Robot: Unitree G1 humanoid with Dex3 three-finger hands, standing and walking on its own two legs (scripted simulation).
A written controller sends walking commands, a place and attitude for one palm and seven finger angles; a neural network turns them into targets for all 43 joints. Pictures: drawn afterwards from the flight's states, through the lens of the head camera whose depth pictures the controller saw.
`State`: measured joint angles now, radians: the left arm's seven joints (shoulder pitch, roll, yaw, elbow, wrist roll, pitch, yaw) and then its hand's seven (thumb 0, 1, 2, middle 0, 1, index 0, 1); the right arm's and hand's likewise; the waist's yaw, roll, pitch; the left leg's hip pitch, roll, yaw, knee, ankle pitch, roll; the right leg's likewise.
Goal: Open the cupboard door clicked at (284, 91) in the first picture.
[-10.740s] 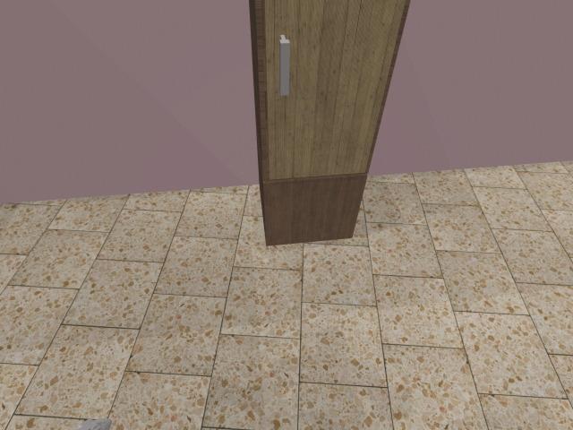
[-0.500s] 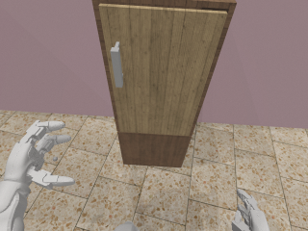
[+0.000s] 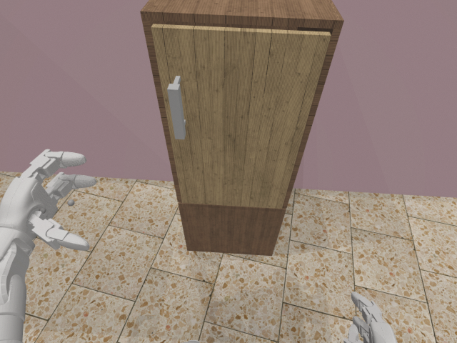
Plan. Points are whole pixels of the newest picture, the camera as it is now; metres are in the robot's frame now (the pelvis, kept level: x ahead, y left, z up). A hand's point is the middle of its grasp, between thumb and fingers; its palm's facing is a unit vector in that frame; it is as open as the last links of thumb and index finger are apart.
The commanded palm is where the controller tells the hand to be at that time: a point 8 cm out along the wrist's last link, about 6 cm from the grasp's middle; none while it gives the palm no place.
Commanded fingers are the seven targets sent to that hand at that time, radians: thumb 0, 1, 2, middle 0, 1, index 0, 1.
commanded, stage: raise the hand with hooked fingers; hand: left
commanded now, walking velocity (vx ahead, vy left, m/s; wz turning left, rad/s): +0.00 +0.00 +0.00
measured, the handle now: (179, 108) +0.59 +0.17 +0.09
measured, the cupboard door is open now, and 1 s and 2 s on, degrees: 0 0 0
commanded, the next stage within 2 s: move the hooked fingers beside the handle in 0.40 s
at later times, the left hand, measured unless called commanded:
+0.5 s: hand (86, 204) +0.30 +0.26 +0.11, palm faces +0.04 -1.00 -0.03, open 14.0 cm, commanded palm +0.27 +0.30 +0.12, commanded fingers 0.00 -0.50 0.30 -0.30 -1.20 -0.30 -1.20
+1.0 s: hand (109, 172) +0.36 +0.24 +0.11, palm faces +0.02 -1.00 -0.01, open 14.0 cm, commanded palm +0.35 +0.29 +0.11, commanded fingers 0.00 -0.50 0.30 -0.30 -1.20 -0.30 -1.20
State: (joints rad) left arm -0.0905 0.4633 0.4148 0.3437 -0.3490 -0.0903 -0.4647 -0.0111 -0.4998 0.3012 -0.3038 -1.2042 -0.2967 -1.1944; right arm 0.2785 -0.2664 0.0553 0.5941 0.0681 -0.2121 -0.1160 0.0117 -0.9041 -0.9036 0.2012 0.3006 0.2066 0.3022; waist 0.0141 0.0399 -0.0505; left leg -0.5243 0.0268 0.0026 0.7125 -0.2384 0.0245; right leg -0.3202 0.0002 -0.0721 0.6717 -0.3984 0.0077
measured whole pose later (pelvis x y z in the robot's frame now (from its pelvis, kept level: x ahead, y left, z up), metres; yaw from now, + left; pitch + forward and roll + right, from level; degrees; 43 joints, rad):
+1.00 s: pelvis +0.01 -0.01 +0.00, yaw -1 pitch +5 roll -2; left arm -0.33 0.45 0.39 0.61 -0.29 -0.15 -0.42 -0.01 -0.50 0.30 -0.30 -1.20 -0.30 -1.20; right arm 0.30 -0.27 0.04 0.61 0.06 -0.14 -0.10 0.01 -0.91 -0.90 0.20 0.30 0.21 0.30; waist -0.01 0.03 -0.06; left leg -0.57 0.04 0.01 0.73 -0.26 0.01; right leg -0.38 0.01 -0.06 0.71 -0.42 -0.01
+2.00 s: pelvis +0.01 +0.00 -0.02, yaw -3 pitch +16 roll -4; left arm -0.98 0.69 0.45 1.27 -0.10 -0.26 -0.36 -0.01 -0.50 0.30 -0.30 -1.20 -0.30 -1.20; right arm 0.42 -0.29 0.03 0.66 0.02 0.04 -0.06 0.00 -0.91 -0.90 0.20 0.30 0.21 0.30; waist -0.17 0.02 -0.08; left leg -0.86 0.07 0.01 0.88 -0.31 0.02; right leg -0.66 0.04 -0.05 0.83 -0.46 0.00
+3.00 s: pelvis +0.02 +0.00 -0.03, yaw -3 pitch +18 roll -5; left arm -1.01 0.71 0.45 1.29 -0.08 -0.27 -0.33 -0.01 -0.50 0.30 -0.30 -1.20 -0.30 -1.20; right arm 0.40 -0.28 0.04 0.62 0.02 0.07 -0.04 0.00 -0.91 -0.90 0.20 0.30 0.21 0.30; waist -0.18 0.03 -0.09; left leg -0.92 0.08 -0.01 0.94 -0.34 0.02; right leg -0.70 0.05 -0.06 0.86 -0.47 0.01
